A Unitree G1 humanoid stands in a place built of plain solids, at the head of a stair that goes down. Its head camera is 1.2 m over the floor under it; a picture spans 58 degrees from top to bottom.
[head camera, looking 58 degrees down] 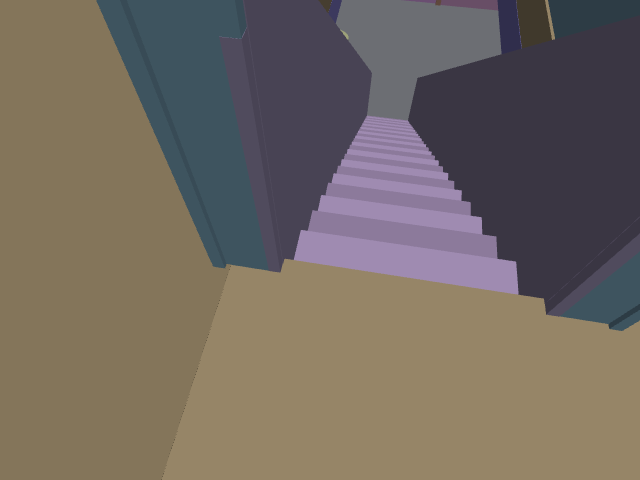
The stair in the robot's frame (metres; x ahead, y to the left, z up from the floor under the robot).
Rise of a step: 0.18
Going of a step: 0.23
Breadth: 0.88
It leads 10 degrees to the right of straight ahead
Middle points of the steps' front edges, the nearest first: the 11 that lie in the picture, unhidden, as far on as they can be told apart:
0.61 -0.28 0.00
0.84 -0.32 -0.18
1.07 -0.36 -0.36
1.29 -0.40 -0.54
1.52 -0.44 -0.72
1.75 -0.48 -0.90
1.97 -0.52 -1.08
2.20 -0.56 -1.27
2.42 -0.60 -1.45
2.65 -0.64 -1.63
2.88 -0.68 -1.81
